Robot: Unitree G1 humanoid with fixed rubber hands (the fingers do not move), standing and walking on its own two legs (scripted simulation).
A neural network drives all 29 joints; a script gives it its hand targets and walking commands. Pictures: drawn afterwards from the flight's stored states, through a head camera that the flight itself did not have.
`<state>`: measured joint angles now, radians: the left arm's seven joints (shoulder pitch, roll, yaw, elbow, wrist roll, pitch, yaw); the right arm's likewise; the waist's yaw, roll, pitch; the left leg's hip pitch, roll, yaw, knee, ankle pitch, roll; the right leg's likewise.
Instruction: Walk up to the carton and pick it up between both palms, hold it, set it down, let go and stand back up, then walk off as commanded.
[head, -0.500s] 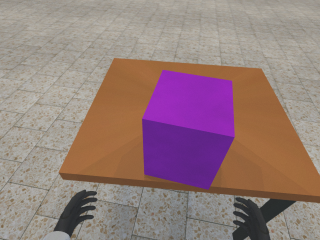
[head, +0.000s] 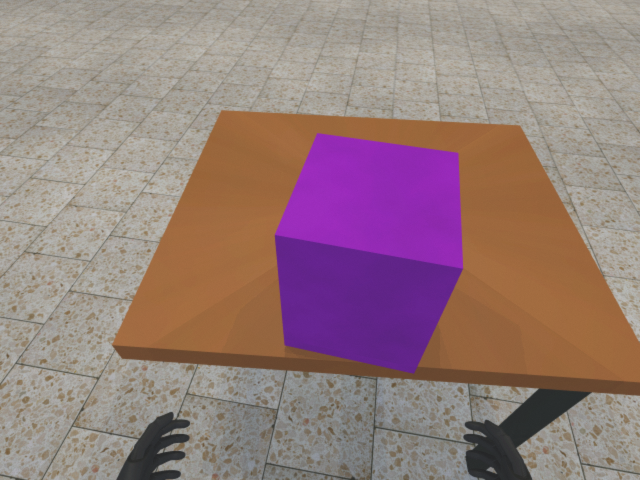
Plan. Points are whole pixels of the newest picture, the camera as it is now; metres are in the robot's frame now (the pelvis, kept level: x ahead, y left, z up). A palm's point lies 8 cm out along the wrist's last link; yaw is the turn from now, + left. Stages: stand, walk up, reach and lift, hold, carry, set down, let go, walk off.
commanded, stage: set down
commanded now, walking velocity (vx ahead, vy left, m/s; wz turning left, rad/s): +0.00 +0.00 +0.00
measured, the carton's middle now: (366, 254) +0.43 -0.05 +0.04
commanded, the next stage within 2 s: let go in 0.20 s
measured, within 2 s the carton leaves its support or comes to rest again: neither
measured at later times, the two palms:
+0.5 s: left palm out of the picture +0.15 +0.22 -0.08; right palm out of the picture +0.15 -0.23 -0.07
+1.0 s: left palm out of the picture +0.10 +0.30 -0.09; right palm out of the picture +0.11 -0.29 -0.08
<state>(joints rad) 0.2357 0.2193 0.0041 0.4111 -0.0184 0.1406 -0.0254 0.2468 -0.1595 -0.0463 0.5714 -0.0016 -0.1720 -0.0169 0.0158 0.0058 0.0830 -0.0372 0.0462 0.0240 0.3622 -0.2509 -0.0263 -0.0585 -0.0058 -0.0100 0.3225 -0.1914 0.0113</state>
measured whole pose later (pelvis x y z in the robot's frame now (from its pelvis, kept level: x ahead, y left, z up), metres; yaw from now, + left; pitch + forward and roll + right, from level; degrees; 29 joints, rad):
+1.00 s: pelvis -0.01 +0.00 -0.01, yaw +2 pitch -3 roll -1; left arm 0.25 0.36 0.05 0.68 0.02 -0.01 -0.01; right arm 0.26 -0.35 -0.07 0.76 -0.03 -0.04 0.01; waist 0.02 -0.01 0.01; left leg -0.14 0.03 -0.01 0.47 -0.28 -0.02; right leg -0.15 -0.03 -0.04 0.44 -0.24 0.02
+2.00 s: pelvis -0.04 -0.01 +0.00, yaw +2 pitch -4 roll +0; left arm 0.22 0.38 0.02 0.92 0.00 -0.03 -0.01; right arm 0.22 -0.38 -0.02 0.94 -0.01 -0.03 0.01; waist 0.00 -0.01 0.04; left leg -0.14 0.03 -0.02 0.41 -0.20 -0.03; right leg -0.16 -0.02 -0.04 0.40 -0.17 0.00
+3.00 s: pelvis -0.03 +0.00 +0.00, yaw +1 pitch -3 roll +0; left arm 0.20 0.38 0.02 1.00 0.00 -0.02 0.01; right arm 0.18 -0.35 -0.02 1.01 -0.01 -0.02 0.00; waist 0.00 -0.01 0.03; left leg -0.10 0.03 0.00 0.35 -0.19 -0.02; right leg -0.13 -0.02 -0.03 0.35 -0.17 0.01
